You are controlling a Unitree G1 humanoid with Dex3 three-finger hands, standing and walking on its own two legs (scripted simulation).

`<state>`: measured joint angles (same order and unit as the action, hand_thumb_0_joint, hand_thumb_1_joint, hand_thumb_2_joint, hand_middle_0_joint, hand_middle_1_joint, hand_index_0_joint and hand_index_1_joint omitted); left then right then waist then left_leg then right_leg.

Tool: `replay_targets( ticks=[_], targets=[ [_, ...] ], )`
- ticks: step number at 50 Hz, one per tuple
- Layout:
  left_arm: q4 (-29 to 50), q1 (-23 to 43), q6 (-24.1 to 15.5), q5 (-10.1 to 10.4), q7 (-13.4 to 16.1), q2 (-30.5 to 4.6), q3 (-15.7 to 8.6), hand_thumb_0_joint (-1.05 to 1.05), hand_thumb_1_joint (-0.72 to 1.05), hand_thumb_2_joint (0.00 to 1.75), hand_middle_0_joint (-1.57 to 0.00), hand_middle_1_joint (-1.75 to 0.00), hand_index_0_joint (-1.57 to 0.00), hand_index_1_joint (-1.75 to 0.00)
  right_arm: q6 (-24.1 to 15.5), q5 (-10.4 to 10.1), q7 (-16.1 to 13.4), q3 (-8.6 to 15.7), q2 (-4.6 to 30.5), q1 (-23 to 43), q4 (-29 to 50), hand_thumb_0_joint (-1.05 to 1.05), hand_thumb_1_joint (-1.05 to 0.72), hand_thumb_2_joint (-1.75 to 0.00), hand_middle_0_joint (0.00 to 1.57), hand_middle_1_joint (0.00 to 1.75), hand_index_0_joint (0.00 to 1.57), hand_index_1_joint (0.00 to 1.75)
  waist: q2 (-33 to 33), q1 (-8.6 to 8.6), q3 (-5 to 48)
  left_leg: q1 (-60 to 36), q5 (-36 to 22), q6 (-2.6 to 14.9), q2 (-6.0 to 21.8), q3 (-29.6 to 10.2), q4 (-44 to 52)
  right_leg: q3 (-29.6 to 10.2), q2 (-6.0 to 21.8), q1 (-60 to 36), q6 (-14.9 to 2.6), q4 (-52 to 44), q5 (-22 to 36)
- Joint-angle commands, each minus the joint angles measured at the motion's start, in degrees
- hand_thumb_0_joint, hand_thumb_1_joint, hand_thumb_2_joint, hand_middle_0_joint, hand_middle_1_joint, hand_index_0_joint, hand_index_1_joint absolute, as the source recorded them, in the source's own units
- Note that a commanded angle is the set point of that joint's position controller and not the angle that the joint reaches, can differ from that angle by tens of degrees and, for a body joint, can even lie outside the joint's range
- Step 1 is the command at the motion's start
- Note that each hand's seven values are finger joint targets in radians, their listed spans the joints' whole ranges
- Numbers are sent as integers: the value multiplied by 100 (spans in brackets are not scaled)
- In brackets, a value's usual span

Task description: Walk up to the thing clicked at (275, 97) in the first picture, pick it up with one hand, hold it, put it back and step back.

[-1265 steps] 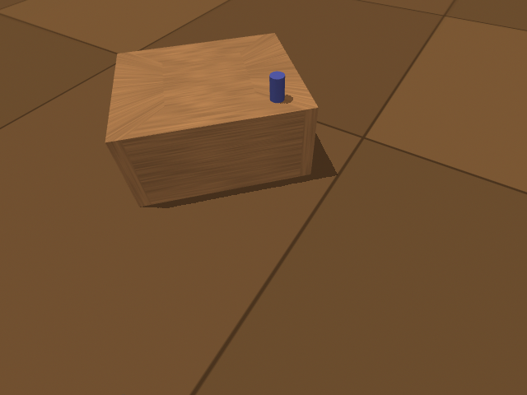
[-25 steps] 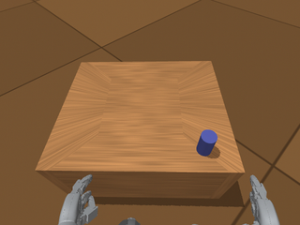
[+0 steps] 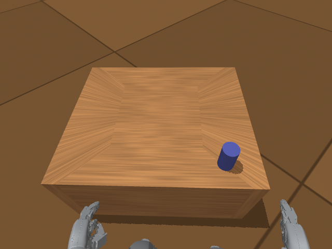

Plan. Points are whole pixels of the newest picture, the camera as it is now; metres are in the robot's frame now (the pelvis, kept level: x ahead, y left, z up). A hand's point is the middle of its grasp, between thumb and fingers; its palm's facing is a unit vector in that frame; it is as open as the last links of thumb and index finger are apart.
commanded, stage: home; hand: right
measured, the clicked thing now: (228, 156) +0.50 -0.18 -0.24
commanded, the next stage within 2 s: stand in 0.02 s
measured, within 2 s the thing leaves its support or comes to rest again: neither
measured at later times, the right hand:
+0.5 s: hand out of the picture +0.09 -0.25 -0.11, palm faces -0.02 +0.93 -0.37, open 10.5 cm
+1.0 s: hand out of the picture +0.05 -0.24 -0.10, palm faces +0.00 +0.94 -0.35, open 7.4 cm
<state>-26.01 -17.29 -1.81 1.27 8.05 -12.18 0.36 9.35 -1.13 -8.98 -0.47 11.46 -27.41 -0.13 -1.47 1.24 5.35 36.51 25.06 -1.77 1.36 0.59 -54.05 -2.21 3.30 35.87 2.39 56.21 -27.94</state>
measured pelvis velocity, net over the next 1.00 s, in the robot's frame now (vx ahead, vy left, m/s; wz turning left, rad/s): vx -0.01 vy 0.00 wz -0.01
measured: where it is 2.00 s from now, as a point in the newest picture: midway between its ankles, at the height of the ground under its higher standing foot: outside the picture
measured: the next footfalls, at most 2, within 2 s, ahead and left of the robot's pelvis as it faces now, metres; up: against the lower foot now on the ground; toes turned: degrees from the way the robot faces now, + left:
none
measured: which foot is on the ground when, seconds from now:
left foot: down 0.00-1.00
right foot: down 0.00-1.00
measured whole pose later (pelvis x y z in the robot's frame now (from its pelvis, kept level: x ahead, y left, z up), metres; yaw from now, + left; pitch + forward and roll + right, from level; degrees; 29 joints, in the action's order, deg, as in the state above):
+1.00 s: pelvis -0.01 +0.00 +0.06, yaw +0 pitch -4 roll +0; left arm -64.0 -8.8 0.0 -1.4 0.2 -19.3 -0.5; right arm -0.5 1.1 -0.6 0.6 18.2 -9.4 -63.6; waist -1.2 0.4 -3.3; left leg 9.1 11.4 -1.6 2.4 0.7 -24.8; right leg -0.9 2.2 7.2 2.3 24.0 -12.4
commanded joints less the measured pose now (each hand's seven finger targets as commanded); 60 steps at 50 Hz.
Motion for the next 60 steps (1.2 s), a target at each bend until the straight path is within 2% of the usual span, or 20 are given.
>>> replay_targets(
  ticks=[1,2,3,5,6,7,9,11,14,16,17,21,24,33,37,41,46,52,55,60],
  targets=[
    [841,436,-433,-13,97,-698,-293,0,90,90,-20,-30,-20,-30,-237,61,-107,290,520,179,974,0,54,-6,5,5,5,5,90,3,492,-477,-624,145,-194,246,989,293,-251,-251,-260,-983,789],
    [849,456,-453,-15,117,-679,-289,0,90,90,-20,-30,-20,-30,-243,67,-114,389,667,304,1204,0,51,-7,6,6,6,6,13,-18,608,-474,-608,154,-204,257,990,275,-249,-280,-257,-1005,785],
    [796,427,-476,-27,114,-702,-306,0,90,90,-20,-30,-20,-30,-210,77,-100,283,532,164,1066,0,53,-7,5,6,5,6,22,5,542,-483,-688,153,-217,300,951,254,-237,-324,-246,-1055,878],
    [792,457,-519,-37,121,-702,-297,0,90,90,-20,-30,-20,-30,-177,71,-101,284,567,231,1189,0,54,-6,5,5,5,5,-6,-17,532,-546,-701,145,-204,299,993,265,-248,-304,-242,-1043,887],
    [-526,882,-280,-802,-221,-1614,-399,0,90,90,-20,-30,-20,-30,-626,747,241,613,1766,1003,-821,0,49,-8,6,6,6,6,253,-179,-361,-1032,-463,494,106,-305,1128,-174,15,-636,-533,-1256,991],
    [-596,816,-191,-817,-359,-1565,-491,0,90,90,-20,-30,-20,-30,-827,751,435,643,1632,863,-1591,0,41,-16,14,14,14,14,231,-168,-103,-1120,-459,635,250,-455,1244,-99,-31,-805,-613,-1252,810],
    [-688,809,-147,-721,-481,-1478,-481,0,90,90,-20,-30,-20,-30,-1003,671,607,619,1663,1191,-1855,0,25,-32,20,30,20,30,195,-24,-141,-961,-726,698,283,-516,1302,-50,-79,-903,-656,-1244,752],
    [-863,903,-139,-504,-608,-1480,-478,0,90,90,-20,-30,-20,-30,-1130,507,705,515,1549,1086,-2282,0,9,-48,20,30,20,30,128,-45,-49,-1204,-957,614,280,-430,1336,-106,-53,-1169,-637,-1406,884],
    [-1121,750,-96,-385,-693,-1514,-454,0,90,90,-20,-30,-20,-30,-1174,369,772,519,1586,1257,-2872,0,-15,-72,20,30,20,30,258,-34,97,-1456,-1148,530,289,-459,1339,-222,-31,-1279,-578,-1577,1163],
    [-1379,824,-85,-397,-704,-1533,-440,0,90,90,-20,-30,-20,-30,-1204,366,777,493,1498,1344,-3225,0,-31,-88,20,30,20,30,-89,-93,122,-1581,-1409,469,205,-315,1230,-425,118,-1456,-585,-1810,1556],
    [-1461,879,-73,-407,-706,-1592,-447,0,90,90,-20,-30,-20,-30,-1195,372,772,487,1496,1386,-3388,0,-39,-90,20,30,20,30,-294,-121,-58,-1602,-1219,435,168,-267,1285,-524,168,-1315,-600,-2023,1309],
    [-1759,961,-44,-378,-687,-1695,-470,0,90,90,-20,-30,-20,-30,-1195,386,756,531,1718,1461,-3980,0,-71,-90,20,30,20,30,-118,-112,-310,-1850,-1346,465,250,-379,1652,-496,159,-1371,-576,-2304,1328],
    [-2050,855,-22,-325,-678,-1732,-473,0,90,90,-20,-30,-20,-30,-1202,357,736,519,1808,1399,-4406,0,-90,-90,20,30,20,30,52,-95,-268,-2014,-1650,474,348,-466,1919,-406,121,-1705,-533,-2337,1694],
    [-2821,847,61,-243,-664,-1785,-394,0,90,90,-20,-30,-20,-30,-1173,275,699,400,1839,1515,-5375,0,-90,-90,20,30,20,30,115,-125,-430,-2460,-2075,355,448,-425,2642,-377,198,-2385,-478,-3017,2092],
    [-3060,907,98,-232,-671,-1753,-357,0,90,90,-20,-30,-20,-30,-1159,258,701,352,1868,1695,-5639,0,-90,-90,20,30,20,30,229,-87,-643,-2487,-1709,334,555,-559,3142,-297,166,-2512,-424,-3289,1684],
    [-3252,959,103,-226,-700,-1741,-329,0,90,90,-20,-30,-20,-30,-1150,246,707,337,1916,1827,-5857,0,-90,-90,20,30,20,30,387,-74,-795,-2457,-1198,290,565,-605,3514,-258,152,-2633,-374,-3486,1599],
    [-3431,1080,67,-243,-702,-1770,-302,0,90,90,-20,-30,-20,-30,-1133,228,733,322,1868,1895,-6036,0,-90,-90,20,30,20,30,224,-129,-691,-2672,-1354,280,546,-501,3527,-306,251,-2722,-348,-3727,1679],
    [-3583,1087,71,-243,-732,-1805,-288,0,90,90,-20,-30,-20,-30,-1086,233,767,322,1913,2027,-6169,0,-90,-90,20,30,20,30,219,-111,-945,-2495,-723,257,527,-543,3781,-250,199,-2622,-300,-3840,1298],
    [-3633,1084,63,-253,-729,-1821,-275,0,90,90,-20,-30,-20,-30,-1080,211,787,321,1906,2110,-6182,0,-90,-90,20,30,20,30,82,-115,-893,-2663,-893,256,521,-529,3755,-269,231,-2535,-300,-3915,1264],
    [-3640,1113,60,-253,-732,-1883,-278,0,90,90,-20,-30,-20,-30,-1040,222,808,337,1957,2071,-6251,0,-90,-90,20,30,20,30,90,-153,-952,-2643,-621,266,484,-491,3719,-358,260,-2376,-299,-4081,900]
  ],
)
